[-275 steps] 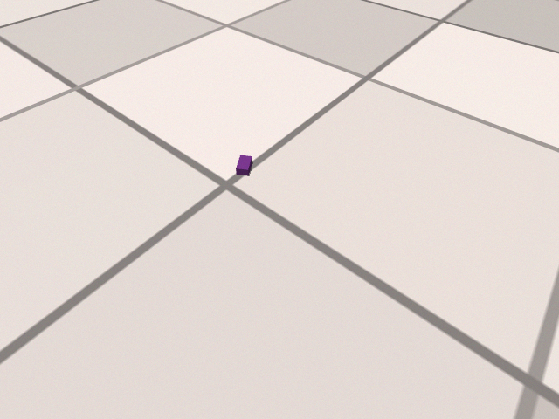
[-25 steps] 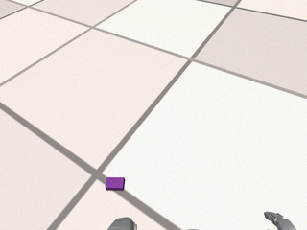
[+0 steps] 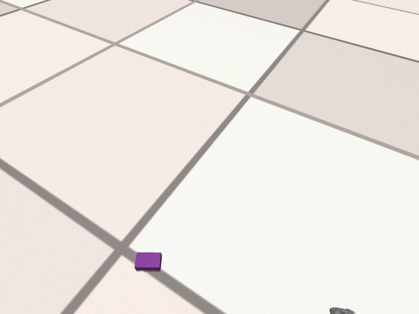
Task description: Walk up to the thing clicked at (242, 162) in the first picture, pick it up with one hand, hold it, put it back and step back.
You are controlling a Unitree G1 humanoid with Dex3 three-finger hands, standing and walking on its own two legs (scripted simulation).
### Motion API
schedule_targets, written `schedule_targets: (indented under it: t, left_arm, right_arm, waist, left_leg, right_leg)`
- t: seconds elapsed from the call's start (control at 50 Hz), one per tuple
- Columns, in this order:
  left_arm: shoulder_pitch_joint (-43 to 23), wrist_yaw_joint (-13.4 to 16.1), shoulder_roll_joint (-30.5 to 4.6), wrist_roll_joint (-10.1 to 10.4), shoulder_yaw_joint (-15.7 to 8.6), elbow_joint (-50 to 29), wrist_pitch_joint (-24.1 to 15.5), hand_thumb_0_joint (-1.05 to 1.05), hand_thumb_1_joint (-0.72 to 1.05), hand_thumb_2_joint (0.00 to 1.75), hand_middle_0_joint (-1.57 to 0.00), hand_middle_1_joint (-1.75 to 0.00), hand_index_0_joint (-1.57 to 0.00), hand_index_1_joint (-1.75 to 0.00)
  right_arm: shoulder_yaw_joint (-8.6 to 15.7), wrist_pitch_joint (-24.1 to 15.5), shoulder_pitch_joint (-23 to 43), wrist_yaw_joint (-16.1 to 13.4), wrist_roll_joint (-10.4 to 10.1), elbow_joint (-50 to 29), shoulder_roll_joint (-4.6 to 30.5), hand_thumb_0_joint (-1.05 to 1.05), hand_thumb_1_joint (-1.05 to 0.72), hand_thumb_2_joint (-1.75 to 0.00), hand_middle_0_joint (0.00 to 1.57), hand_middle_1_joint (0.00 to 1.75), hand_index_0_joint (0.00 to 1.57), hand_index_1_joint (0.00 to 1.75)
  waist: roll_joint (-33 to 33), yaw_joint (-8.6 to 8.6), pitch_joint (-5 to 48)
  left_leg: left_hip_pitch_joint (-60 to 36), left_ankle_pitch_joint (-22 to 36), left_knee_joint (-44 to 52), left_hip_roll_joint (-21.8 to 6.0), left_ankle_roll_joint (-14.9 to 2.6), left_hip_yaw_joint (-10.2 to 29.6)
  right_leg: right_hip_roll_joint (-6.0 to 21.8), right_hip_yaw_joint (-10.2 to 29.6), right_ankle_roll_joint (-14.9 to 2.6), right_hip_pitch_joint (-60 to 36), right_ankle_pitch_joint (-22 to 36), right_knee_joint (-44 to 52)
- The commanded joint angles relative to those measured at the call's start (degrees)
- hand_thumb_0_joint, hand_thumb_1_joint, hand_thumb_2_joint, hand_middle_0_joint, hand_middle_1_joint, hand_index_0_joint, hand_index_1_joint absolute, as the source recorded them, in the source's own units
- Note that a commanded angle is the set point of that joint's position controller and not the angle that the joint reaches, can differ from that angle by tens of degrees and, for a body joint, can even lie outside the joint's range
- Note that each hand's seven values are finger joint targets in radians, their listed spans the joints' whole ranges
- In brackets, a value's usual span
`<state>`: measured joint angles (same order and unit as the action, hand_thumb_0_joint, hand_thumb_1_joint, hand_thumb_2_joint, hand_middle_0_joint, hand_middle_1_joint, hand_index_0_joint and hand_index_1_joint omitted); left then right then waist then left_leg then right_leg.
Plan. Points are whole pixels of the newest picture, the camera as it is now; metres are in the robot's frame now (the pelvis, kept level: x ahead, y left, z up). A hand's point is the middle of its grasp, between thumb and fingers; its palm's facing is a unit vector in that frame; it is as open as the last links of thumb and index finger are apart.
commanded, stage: walk up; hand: left
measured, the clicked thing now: (148, 261) +0.44 +0.24 -0.74
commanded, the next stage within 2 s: stand in 0.94 s
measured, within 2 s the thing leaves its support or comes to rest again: neither
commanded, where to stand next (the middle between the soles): +0.07 +0.01 m, yaw -1 degrees
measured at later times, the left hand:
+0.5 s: hand out of the picture +0.10 +0.25 -0.13, palm faces -0.05 -0.93 -0.36, open 7.4 cm
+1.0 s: hand out of the picture +0.11 +0.25 -0.14, palm faces -0.05 -0.94 -0.35, open 7.4 cm
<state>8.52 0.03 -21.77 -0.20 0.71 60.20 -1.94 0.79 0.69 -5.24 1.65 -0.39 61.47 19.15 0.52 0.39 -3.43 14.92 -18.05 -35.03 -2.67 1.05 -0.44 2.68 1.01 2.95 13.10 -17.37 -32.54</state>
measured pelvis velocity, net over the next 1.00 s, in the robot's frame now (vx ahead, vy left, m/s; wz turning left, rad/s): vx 0.02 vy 0.00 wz -0.01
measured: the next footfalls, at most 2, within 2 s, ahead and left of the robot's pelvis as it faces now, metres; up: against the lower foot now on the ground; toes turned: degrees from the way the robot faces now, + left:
none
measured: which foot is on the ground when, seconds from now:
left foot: down 0.00-1.00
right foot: down 0.00-1.00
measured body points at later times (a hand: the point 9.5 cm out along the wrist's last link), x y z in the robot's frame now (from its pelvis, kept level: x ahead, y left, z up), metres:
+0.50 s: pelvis +0.00 -0.01 +0.02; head +0.01 -0.01 +0.46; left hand +0.10 +0.30 -0.11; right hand +0.08 -0.32 -0.12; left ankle +0.01 +0.13 -0.73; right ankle +0.00 -0.16 -0.73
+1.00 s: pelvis +0.02 +0.00 +0.02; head +0.03 -0.01 +0.47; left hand +0.11 +0.30 -0.11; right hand +0.09 -0.31 -0.12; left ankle +0.01 +0.13 -0.73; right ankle +0.00 -0.16 -0.73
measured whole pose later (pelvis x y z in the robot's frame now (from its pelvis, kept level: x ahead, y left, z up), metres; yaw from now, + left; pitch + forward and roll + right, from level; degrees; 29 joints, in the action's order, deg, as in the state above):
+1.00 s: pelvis +0.02 +0.00 +0.02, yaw -1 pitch -2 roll +0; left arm 4.2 -0.2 -20.2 -0.6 -0.1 65.6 -0.5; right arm 1.5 0.2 -4.5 0.9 0.1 66.0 19.9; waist 0.0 -0.8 -3.0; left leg 6.9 -11.8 -20.5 -2.2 1.6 -1.7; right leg 3.2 1.5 3.1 6.5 -12.1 -20.4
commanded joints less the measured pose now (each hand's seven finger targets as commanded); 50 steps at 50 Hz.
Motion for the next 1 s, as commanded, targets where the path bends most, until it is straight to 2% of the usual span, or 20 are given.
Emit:
schedule_targets:
  t: [0.0, 0.12, 0.2, 0.26, 0.38, 0.52, 0.58, 0.74, 0.9, 0.92, 0.98]
  left_arm:
    - [-1.9, 1.3, -12.6, 0.7, -3.0, -1.4, -1.3, 0.0, 0.9, 0.9, -0.2, -0.3, -0.2, -0.3]
    - [-4.6, 1.2, -12.4, 0.3, -2.6, 0.3, -1.2, 0.0, 0.9, 0.9, -0.2, -0.3, -0.2, -0.3]
    - [-5.8, 1.1, -12.5, 0.1, -2.6, 1.1, -1.1, 0.0, 0.9, 0.9, -0.2, -0.3, -0.2, -0.3]
    - [-7.5, 1.0, -12.2, -0.1, -2.6, 1.3, -0.9, 0.0, 0.9, 0.9, -0.2, -0.3, -0.2, -0.3]
    - [-8.9, 0.7, -12.0, -0.2, -2.8, 1.7, -0.7, 0.0, 0.9, 0.9, -0.2, -0.3, -0.2, -0.3]
    - [-8.3, 0.6, -11.8, -0.4, -3.0, 2.2, -0.6, 0.0, 0.9, 0.9, -0.2, -0.3, -0.2, -0.3]
    - [-7.9, 0.6, -11.6, -0.5, -3.1, 2.3, -0.6, 0.0, 0.9, 0.9, -0.2, -0.3, -0.2, -0.3]
    - [-7.3, 0.7, -10.9, -0.3, -3.0, 2.4, -0.2, 0.0, 0.9, 0.9, -0.2, -0.3, -0.2, -0.3]
    - [-7.4, 0.8, -10.8, -0.4, -3.1, 2.2, -0.2, 0.0, 0.9, 0.9, -0.2, -0.3, -0.2, -0.3]
    - [-6.8, 0.9, -10.9, -0.2, -3.3, 2.2, 0.0, 0.0, 0.9, 0.9, -0.2, -0.3, -0.2, -0.3]
    - [-5.9, 0.8, -10.6, -0.1, -3.4, 2.1, 0.1, 0.0, 0.9, 0.9, -0.2, -0.3, -0.2, -0.3]
  right_arm:
    - [2.8, -2.0, 4.7, -1.5, 0.3, -2.8, 14.5, 0.0, -0.9, -0.9, 0.2, 0.3, 0.2, 0.3]
    - [2.9, -1.6, 5.3, -1.5, 0.1, -1.2, 14.0, 0.0, -0.9, -0.9, 0.2, 0.3, 0.2, 0.3]
    - [3.0, -1.3, 6.0, -1.4, 0.0, -0.5, 13.9, 0.0, -0.9, -0.9, 0.2, 0.3, 0.2, 0.3]
    - [3.0, -1.1, 6.1, -1.3, 0.2, 0.1, 13.8, 0.0, -0.9, -0.9, 0.2, 0.3, 0.2, 0.3]
    - [2.8, -1.1, 5.3, -1.1, 0.4, 1.3, 13.8, 0.0, -0.9, -0.9, 0.2, 0.3, 0.2, 0.3]
    - [2.6, -1.3, 5.0, -1.0, 0.6, 1.5, 13.5, 0.0, -0.9, -0.9, 0.2, 0.3, 0.2, 0.3]
    - [2.7, -1.5, 4.5, -1.1, 0.6, 1.5, 13.8, 0.0, -0.9, -0.9, 0.2, 0.3, 0.2, 0.3]
    - [2.7, -1.6, 4.1, -1.4, 0.6, 1.4, 13.6, 0.0, -0.9, -0.9, 0.2, 0.3, 0.2, 0.3]
    - [3.0, -1.4, 3.2, -1.5, 0.5, 1.1, 13.5, 0.0, -0.9, -0.9, 0.2, 0.3, 0.2, 0.3]
    - [2.5, -1.8, 3.7, -1.7, 0.9, 0.7, 12.8, 0.0, -0.9, -0.9, 0.2, 0.3, 0.2, 0.3]
    - [2.7, -2.1, 3.3, -1.8, 0.8, 0.7, 13.6, 0.0, -0.9, -0.9, 0.2, 0.3, 0.2, 0.3]
  waist:
    - [-5.2, 0.54, 5.1]
    - [-2.6, -0.12, 7.7]
    - [-0.9, -0.37, 7.6]
    - [0.1, -0.72, 5.6]
    - [0.9, -0.9, 4.3]
    - [0.7, -0.48, 3.9]
    - [0.0, -0.6, 5.9]
    - [-1.4, -0.36, 5.0]
    - [-0.8, -0.92, 6.5]
    - [1.7, -0.74, 5.0]
    - [0.1, -0.62, 5.9]
  left_leg:
    - [-2.0, 14.5, 11.8, -5.3, -4.1, 6.6]
    - [-6.2, 17.6, 11.6, -4.4, -3.37, 3.9]
    - [-8.0, 16.5, 11.8, -4.1, -3.06, 2.9]
    - [-7.1, 12.9, 13.8, -3.9, -2.85, 2.9]
    - [-7.5, 10.3, 16.3, -3.7, -2.29, 3.0]
    - [-7.8, 9.1, 17.5, -3.8, -2.15, 3.1]
    - [-8.5, 12.2, 17.2, -4.1, -2.43, 3.0]
    - [-8.1, 13.6, 18.2, -4.3, -2.31, 3.3]
    - [-10.4, 18.0, 16.8, -4.4, -2.31, 2.4]
    - [-9.9, 20.9, 17.3, -5.3, -1.79, 3.9]
    - [-10.5, 22.7, 16.9, -5.2, -1.65, 3.2]
  right_leg:
    - [2.3, 1.8, -3.72, -3.0, 13.5, 4.8]
    - [3.8, 2.6, -3.66, -5.3, 17.9, 8.5]
    - [4.6, 3.0, -3.73, -4.9, 18.5, 10.7]
    - [4.4, 3.2, -3.49, -4.2, 15.0, 12.5]
    - [4.5, 3.7, -3.42, -3.6, 10.7, 14.8]
    - [4.3, 3.6, -3.13, -3.8, 9.6, 15.9]
    - [4.3, 2.9, -3.21, -6.0, 12.8, 15.1]
    - [3.9, 2.4, -2.9, -6.1, 14.5, 14.5]
    - [4.4, 2.2, -3.03, -6.6, 17.6, 14.3]
    - [4.4, 2.6, -2.74, -6.0, 19.1, 14.4]
    - [4.6, 2.6, -2.67, -7.4, 21.3, 14.5]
